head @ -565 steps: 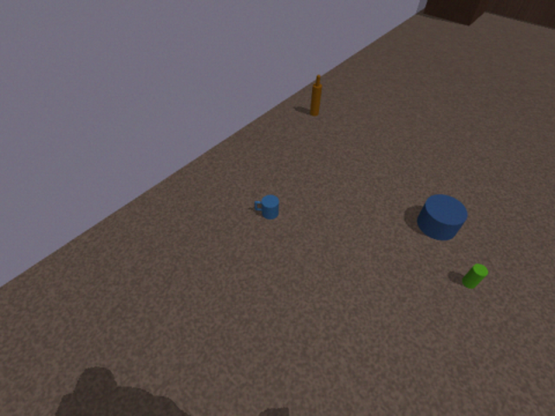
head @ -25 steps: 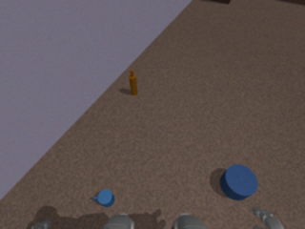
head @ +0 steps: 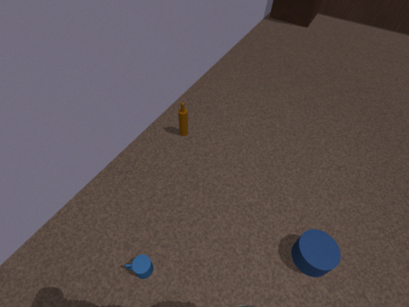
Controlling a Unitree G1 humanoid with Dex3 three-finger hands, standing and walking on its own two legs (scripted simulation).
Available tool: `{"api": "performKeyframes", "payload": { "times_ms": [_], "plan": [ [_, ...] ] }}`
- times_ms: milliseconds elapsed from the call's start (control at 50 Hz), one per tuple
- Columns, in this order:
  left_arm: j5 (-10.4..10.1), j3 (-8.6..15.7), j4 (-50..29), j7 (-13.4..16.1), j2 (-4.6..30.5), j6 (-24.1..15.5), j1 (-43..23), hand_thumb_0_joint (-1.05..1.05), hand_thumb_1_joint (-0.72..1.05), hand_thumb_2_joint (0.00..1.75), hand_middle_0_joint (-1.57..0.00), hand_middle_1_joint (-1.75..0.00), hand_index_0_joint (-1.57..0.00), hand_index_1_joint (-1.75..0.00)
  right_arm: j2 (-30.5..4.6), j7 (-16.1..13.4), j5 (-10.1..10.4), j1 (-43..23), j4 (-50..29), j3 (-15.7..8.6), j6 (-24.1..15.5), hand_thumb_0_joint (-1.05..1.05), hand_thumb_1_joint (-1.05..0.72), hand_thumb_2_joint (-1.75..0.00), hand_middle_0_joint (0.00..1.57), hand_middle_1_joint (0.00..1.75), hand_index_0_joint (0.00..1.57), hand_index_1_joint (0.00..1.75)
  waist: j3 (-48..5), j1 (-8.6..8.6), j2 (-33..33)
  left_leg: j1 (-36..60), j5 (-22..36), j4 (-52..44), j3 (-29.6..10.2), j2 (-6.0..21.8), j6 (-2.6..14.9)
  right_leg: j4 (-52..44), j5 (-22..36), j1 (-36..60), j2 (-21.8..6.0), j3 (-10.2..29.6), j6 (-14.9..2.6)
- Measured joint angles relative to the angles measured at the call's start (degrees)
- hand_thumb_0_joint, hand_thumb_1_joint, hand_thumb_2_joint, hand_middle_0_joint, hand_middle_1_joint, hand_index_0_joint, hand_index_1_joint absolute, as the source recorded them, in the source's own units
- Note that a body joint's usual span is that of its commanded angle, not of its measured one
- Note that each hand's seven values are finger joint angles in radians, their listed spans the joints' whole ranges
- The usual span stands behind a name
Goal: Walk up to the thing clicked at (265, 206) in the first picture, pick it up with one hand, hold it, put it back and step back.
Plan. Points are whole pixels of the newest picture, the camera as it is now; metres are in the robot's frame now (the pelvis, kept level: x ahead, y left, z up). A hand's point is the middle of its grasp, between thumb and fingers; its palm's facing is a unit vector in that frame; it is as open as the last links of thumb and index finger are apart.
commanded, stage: walk up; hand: left
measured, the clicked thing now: (139, 266) +0.38 +0.28 -0.72
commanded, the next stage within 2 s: stand in 0.64 s
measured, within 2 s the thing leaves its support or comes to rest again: neither
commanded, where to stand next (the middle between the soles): +0.04 +0.02 m, yaw -2 degrees
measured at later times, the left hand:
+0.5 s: hand out of the picture +0.11 +0.25 -0.13, palm faces -0.01 -0.94 -0.34, open 7.4 cm
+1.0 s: hand out of the picture +0.11 +0.25 -0.13, palm faces -0.02 -0.94 -0.34, open 7.4 cm
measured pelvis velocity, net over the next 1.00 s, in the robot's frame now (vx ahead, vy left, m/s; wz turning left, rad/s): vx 0.03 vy -0.01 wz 0.00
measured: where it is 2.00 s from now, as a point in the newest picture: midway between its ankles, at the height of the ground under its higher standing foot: outside the picture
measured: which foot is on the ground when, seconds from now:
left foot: down 0.00-1.00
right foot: down 0.00-1.00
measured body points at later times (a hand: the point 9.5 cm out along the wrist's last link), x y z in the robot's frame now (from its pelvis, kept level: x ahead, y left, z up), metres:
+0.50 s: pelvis +0.02 +0.00 +0.02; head +0.03 +0.00 +0.47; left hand +0.11 +0.30 -0.11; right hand +0.11 -0.30 -0.11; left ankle +0.00 +0.12 -0.72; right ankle +0.07 -0.13 -0.72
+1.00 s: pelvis +0.03 -0.01 +0.02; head +0.04 -0.01 +0.47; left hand +0.11 +0.30 -0.11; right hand +0.10 -0.31 -0.12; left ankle +0.00 +0.13 -0.72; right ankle +0.07 -0.13 -0.72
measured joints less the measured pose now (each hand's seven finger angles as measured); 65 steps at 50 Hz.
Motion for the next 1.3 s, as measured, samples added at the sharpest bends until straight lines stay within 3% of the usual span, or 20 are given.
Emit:
{"api": "performKeyframes", "payload": {
  "times_ms": [160, 420, 880, 1300],
  "plan": [
    [0.0, -1.5, 3.2, -0.8, -2.4, -0.8, -0.9, 0.01, 0.90, 0.89, -0.21, -0.30, -0.20, -0.30, -0.5, 0.4, 0.1, -2.7, 2.4, 0.2, -0.7, 0.01, -0.90, -0.89, 0.20, 0.30, 0.20, 0.30, -2.9, 0.72, 0.8, 2.7, 3.3, -6.8, 0.4, -0.3, 0.08, -6.3, 2.9, 2.5, -0.4, 0.4, 0.54],
    [-0.6, -1.4, 6.2, -0.2, -2.0, -1.5, -4.6, 0.01, 0.91, 0.89, -0.21, -0.30, -0.20, -0.30, -0.2, -0.1, 0.4, -6.2, 5.1, 0.1, -1.3, 0.01, -0.90, -0.89, 0.20, 0.30, 0.20, 0.30, -3.0, 0.59, 0.4, 7.1, 6.1, -14.1, 0.9, -0.5, -0.02, -11.7, 4.8, 5.9, -0.6, 0.9, 0.78],
    [0.0, -1.2, 7.1, 0.0, -2.1, -1.0, -5.3, 0.01, 0.91, 0.89, -0.21, -0.30, -0.20, -0.30, 0.6, 0.0, 0.1, -5.1, 7.6, -0.2, -0.6, 0.01, -0.90, -0.89, 0.20, 0.30, 0.20, 0.30, -2.8, -0.51, 0.3, 9.0, 7.7, -18.3, 0.6, -0.1, -0.58, -14.3, 5.5, 7.2, -0.4, 0.5, 0.36],
    [-0.1, -1.5, 6.7, 0.0, -2.3, -0.8, -5.2, 0.01, 0.91, 0.89, -0.21, -0.30, -0.20, -0.30, 0.1, -0.2, 0.2, -5.7, 7.1, 0.1, -0.7, 0.01, -0.90, -0.89, 0.20, 0.30, 0.20, 0.30, -3.4, -0.20, 0.9, 9.5, 7.5, -18.6, -0.2, 0.7, -1.35, -14.7, 5.1, 8.0, 0.4, -0.4, -0.35]
  ]
}}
